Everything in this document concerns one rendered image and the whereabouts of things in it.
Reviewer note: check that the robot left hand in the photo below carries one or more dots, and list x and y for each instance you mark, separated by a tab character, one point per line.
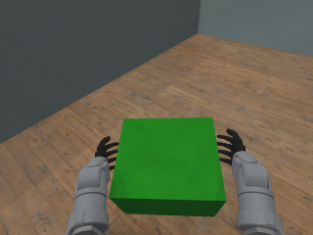
102	151

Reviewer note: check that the robot right hand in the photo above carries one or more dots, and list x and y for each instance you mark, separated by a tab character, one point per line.
237	145

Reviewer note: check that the right robot forearm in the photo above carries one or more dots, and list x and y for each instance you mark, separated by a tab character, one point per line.
257	212

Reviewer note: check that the left robot forearm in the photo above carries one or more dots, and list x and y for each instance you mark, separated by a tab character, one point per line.
89	212

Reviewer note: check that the carton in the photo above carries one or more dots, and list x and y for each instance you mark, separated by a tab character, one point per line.
168	166

